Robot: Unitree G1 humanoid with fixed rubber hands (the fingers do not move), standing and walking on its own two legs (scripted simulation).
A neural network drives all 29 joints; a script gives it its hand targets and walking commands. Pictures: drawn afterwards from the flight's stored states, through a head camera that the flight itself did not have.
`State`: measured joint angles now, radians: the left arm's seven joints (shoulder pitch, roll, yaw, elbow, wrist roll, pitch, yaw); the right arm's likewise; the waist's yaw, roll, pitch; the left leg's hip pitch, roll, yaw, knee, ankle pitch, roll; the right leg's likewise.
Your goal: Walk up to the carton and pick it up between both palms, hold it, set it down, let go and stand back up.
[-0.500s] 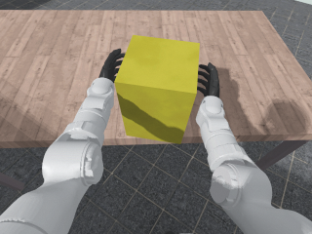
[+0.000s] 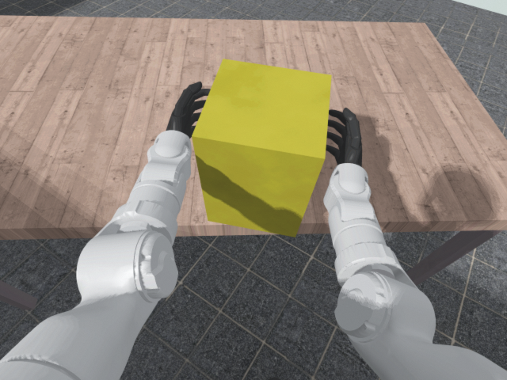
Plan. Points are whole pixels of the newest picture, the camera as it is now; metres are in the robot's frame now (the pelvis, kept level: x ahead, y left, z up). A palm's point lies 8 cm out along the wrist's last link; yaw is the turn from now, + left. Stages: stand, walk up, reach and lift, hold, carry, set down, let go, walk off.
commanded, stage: reach and lift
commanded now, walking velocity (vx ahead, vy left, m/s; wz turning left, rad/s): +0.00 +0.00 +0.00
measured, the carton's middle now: (262, 156) +0.46 -0.04 +0.06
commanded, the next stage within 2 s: none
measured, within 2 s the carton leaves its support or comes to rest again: leaves its support in 0.80 s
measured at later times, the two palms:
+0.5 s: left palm (181, 131) +0.47 +0.09 +0.12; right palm (346, 161) +0.41 -0.17 +0.10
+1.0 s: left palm (187, 132) +0.46 +0.08 +0.13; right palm (357, 163) +0.39 -0.18 +0.11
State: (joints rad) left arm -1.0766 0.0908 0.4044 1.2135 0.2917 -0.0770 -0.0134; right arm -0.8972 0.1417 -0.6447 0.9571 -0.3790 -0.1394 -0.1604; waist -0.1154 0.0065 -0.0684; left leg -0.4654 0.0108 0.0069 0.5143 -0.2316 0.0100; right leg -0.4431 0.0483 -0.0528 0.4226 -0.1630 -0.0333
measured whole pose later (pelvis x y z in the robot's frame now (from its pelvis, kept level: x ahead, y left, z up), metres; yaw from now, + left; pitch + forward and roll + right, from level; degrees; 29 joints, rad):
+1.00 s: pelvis -0.01 +0.00 +0.00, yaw +0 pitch +10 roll -1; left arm -1.06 0.05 0.41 1.22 0.30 -0.19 0.01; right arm -0.86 0.15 -0.67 0.94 -0.38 -0.28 -0.17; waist -0.12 0.01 -0.07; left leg -0.46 0.01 0.01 0.51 -0.22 0.01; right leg -0.44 0.05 -0.05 0.42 -0.15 -0.03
